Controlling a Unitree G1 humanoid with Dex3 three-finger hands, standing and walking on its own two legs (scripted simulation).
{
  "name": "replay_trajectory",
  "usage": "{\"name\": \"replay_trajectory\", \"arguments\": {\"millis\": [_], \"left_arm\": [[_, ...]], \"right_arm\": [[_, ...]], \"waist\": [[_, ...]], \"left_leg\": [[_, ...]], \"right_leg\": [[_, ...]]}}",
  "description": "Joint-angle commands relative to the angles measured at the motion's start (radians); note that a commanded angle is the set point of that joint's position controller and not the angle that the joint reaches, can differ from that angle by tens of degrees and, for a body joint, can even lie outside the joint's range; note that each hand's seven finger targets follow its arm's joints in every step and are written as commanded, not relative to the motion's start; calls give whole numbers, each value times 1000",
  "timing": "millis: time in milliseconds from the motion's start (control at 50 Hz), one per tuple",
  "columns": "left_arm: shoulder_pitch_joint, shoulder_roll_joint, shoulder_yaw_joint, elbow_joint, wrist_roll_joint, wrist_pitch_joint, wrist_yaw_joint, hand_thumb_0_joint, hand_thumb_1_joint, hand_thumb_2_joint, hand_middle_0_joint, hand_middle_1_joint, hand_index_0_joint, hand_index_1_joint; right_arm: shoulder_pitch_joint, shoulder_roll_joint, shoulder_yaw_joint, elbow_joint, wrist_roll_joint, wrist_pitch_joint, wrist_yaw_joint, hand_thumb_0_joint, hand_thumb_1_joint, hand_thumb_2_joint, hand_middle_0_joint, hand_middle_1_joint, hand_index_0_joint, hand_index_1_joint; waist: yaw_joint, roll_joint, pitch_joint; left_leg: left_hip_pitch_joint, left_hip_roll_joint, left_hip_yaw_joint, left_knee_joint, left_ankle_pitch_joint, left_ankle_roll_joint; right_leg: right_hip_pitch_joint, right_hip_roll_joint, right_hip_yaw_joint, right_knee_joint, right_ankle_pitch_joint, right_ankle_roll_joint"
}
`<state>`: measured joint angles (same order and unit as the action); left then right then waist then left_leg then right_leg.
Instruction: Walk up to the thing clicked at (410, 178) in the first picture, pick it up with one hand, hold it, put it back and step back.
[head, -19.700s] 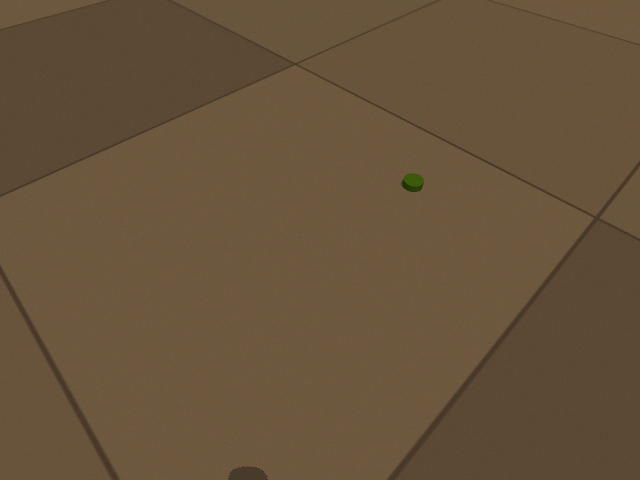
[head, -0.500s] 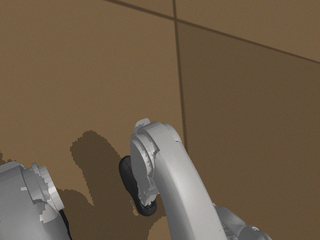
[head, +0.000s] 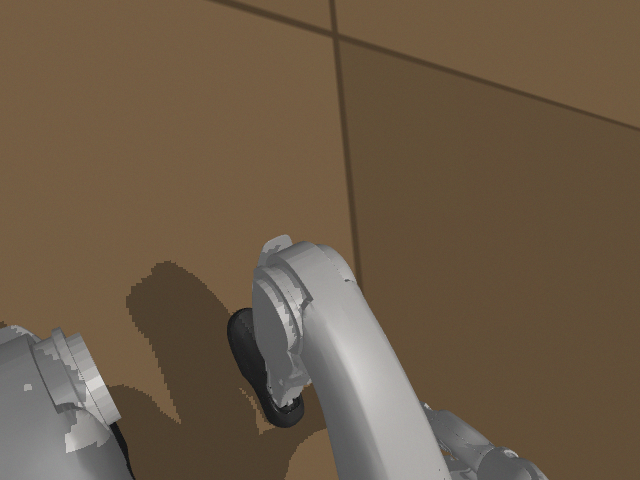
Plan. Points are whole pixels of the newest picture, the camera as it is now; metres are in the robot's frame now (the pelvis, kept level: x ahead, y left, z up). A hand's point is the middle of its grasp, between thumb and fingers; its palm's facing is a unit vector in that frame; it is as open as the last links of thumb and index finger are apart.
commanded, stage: close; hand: left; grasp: from above
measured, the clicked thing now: out of the picture +0.44 +0.33 -0.29
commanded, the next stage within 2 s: settle in 1.08 s
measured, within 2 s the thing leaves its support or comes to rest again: leaves its support in 1.52 s
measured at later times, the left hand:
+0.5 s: hand out of the picture +0.43 +0.32 -0.26, palm faces -0.42 -0.15 -0.89, open 11.1 cm
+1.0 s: hand out of the picture +0.43 +0.32 -0.25, palm faces -0.42 -0.16 -0.90, open 10.9 cm
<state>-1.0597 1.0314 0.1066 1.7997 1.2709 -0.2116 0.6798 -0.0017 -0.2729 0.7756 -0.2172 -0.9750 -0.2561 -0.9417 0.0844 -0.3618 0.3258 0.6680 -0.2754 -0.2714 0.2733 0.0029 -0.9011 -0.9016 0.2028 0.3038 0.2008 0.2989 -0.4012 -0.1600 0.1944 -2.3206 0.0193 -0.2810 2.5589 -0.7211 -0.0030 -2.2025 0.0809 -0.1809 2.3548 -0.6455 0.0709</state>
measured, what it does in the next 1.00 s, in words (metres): stands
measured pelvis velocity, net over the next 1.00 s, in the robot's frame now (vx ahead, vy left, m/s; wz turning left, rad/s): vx -0.01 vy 0.00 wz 0.00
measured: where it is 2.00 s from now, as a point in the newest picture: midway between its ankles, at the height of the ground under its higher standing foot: (201, 434)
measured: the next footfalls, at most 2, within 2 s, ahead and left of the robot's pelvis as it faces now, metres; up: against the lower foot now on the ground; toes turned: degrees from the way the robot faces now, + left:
none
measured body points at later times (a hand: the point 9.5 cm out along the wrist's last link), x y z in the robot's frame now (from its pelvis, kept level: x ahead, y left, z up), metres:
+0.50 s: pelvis +0.00 +0.00 +0.00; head +0.27 +0.14 +0.33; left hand +0.45 +0.33 -0.21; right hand +0.06 -0.25 -0.04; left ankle +0.06 +0.13 -0.27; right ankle +0.12 -0.12 -0.27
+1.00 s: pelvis -0.01 +0.00 +0.00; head +0.27 +0.14 +0.33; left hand +0.45 +0.33 -0.20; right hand +0.05 -0.25 -0.04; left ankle +0.06 +0.13 -0.27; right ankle +0.12 -0.12 -0.27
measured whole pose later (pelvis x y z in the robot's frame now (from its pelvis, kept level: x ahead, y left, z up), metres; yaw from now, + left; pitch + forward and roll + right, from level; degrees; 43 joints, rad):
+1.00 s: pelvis -0.01 +0.00 +0.00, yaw +0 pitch +25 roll -15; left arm -1.06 1.04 0.06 1.80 1.23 -0.22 0.69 -0.01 -0.07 0.47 -0.46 -0.73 -0.58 -0.71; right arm 0.08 -0.37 0.36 0.65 -0.28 -0.27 0.26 0.00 -0.90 -0.90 0.20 0.30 0.20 0.30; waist -0.40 -0.17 0.22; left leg -2.30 0.02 -0.29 2.54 -0.71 0.00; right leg -2.18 0.08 -0.19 2.33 -0.63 0.07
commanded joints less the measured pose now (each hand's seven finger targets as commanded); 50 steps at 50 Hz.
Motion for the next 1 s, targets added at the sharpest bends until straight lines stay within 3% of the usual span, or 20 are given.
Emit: {"name": "replay_trajectory", "arguments": {"millis": [0,60,100,200,220,240,260,400,420,480,500,580,600,660,980], "left_arm": [[-224,192,-13,-112,-17,-8,30,0,-166,744,-276,-949,-315,-907],[-221,174,-24,-108,-25,-14,28,0,-118,703,-318,-909,-357,-867],[-230,198,-11,-114,-18,-19,37,0,-95,701,-323,-919,-367,-872],[-229,177,-35,-122,-24,-19,51,0,-46,676,-361,-900,-407,-852],[-225,201,-14,-120,-22,-18,56,0,-37,684,-369,-901,-414,-854],[-251,169,-43,-147,-26,-18,58,0,-10,646,-379,-889,-430,-835],[-223,196,-15,-114,-30,-14,63,0,-2,661,-394,-886,-441,-837],[-240,191,-33,-122,-34,-6,55,0,85,644,-466,-854,-511,-806],[-237,210,-13,-120,-39,-5,60,0,103,644,-475,-854,-521,-806],[-235,198,-23,-108,-34,-5,51,0,162,612,-518,-832,-568,-780],[-220,218,-2,-114,-41,-6,52,0,165,610,-521,-823,-569,-772],[-231,216,-8,-117,-38,-6,50,0,217,640,-557,-838,-605,-788],[-255,180,-45,-142,-41,-9,48,0,230,629,-571,-831,-618,-781],[-222,217,-12,-105,-45,-8,48,0,271,633,-599,-825,-646,-775],[-216,188,-56,-101,-46,-10,35,0,558,683,-829,-812,-871,-768]], "right_arm": [[167,-333,-92,7,5,2,-10,0,-894,-900,200,300,200,300],[164,-327,-86,7,6,-2,-4,0,-895,-900,200,300,200,300],[176,-342,-88,7,9,1,-9,0,-894,-900,200,300,200,300],[152,-348,-94,0,2,-2,-11,0,-895,-900,200,300,200,300],[167,-341,-87,2,3,-3,-10,0,-895,-900,199,300,200,300],[152,-347,-95,3,6,-6,-10,0,-894,-899,199,300,200,300],[160,-346,-91,2,2,-5,-11,0,-896,-900,199,300,200,300],[149,-356,-93,4,13,-19,-8,0,-895,-900,199,300,200,300],[157,-349,-86,10,12,-17,-10,0,-895,-900,199,300,200,300],[170,-355,-94,-3,8,-18,-9,0,-894,-899,199,300,199,300],[167,-350,-89,0,8,-15,-10,0,-893,-899,199,300,199,300],[170,-349,-87,-1,12,-9,-14,0,-893,-899,199,300,199,300],[155,-350,-91,-6,10,-7,-16,0,-893,-899,199,300,199,300],[170,-344,-79,-3,13,-3,-20,0,-892,-898,199,300,199,300],[139,-345,-60,-25,8,-1,-29,0,-892,-898,199,300,199,300]], "waist": [[-59,553,-602],[-63,543,-580],[-63,555,-602],[-61,548,-599],[-60,545,-604],[-59,555,-603],[-65,543,-600],[-67,545,-585],[-63,535,-593],[-69,549,-576],[-59,530,-597],[-63,534,-605],[-66,548,-610],[-68,516,-593],[-77,501,-549]], "left_leg": [[476,38,93,-278,205,-1],[472,37,92,-274,205,0],[484,39,86,-286,216,-3],[475,40,92,-289,190,-2],[480,41,88,-290,199,-3],[479,40,87,-290,191,-3],[482,42,91,-292,190,-3],[478,41,91,-282,192,-2],[471,43,89,-290,195,-2],[467,40,94,-292,174,-1],[478,44,86,-301,186,-3],[477,43,89,-293,200,-2],[476,43,96,-290,192,0],[452,43,98,-285,193,3],[457,44,81,-295,147,-1]], "right_leg": [[343,29,-119,-181,249,-82],[339,25,-121,-180,251,-79],[340,31,-122,-183,254,-82],[354,35,-117,-198,238,-84],[361,33,-121,-194,245,-83],[344,31,-119,-194,235,-84],[366,33,-118,-200,241,-83],[351,30,-114,-198,242,-80],[367,32,-116,-208,241,-81],[350,29,-116,-205,224,-82],[363,31,-119,-207,227,-82],[371,31,-116,-203,242,-82],[377,38,-107,-215,237,-84],[387,34,-108,-217,243,-80],[346,31,-121,-213,210,-77]]}}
